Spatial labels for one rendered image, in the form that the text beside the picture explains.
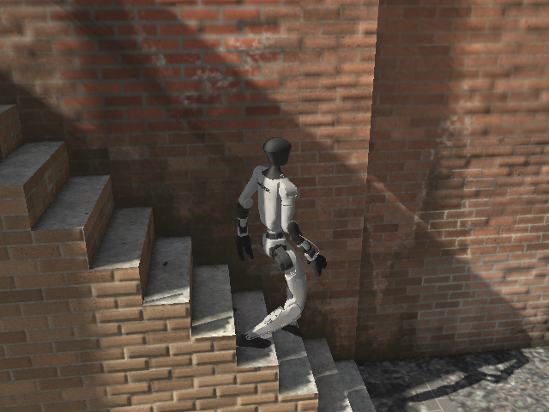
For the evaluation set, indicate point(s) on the left robot forearm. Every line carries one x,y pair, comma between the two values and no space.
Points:
242,220

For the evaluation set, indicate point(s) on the right robot shin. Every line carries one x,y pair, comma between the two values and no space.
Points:
276,320

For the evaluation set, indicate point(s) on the right robot forearm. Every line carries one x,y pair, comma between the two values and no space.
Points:
303,245

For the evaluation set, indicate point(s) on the robot left hand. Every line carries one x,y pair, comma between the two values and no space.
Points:
244,241

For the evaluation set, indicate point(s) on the humanoid robot head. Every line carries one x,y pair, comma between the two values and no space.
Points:
277,150

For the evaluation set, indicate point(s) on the robot right hand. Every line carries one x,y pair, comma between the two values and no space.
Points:
318,264

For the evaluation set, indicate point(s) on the robot left upper arm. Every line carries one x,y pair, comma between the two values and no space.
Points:
245,198

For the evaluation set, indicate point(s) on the robot right upper arm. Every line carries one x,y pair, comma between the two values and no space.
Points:
288,192

